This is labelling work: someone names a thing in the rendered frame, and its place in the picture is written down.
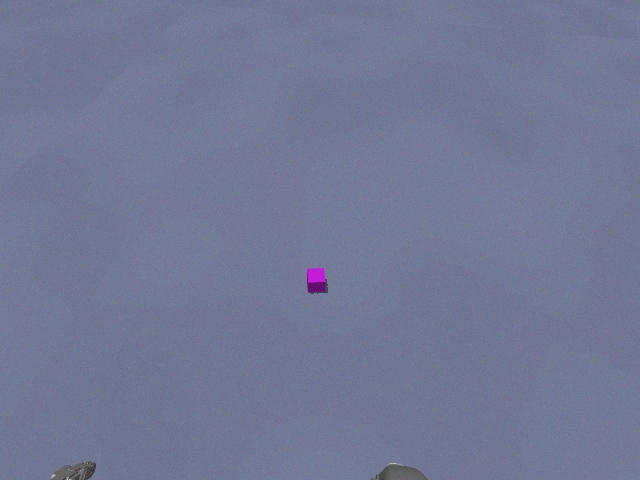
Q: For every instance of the cube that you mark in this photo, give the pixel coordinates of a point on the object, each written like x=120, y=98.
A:
x=316, y=280

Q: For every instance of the left robot hand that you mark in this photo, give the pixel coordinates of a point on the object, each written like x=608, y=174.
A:
x=80, y=471

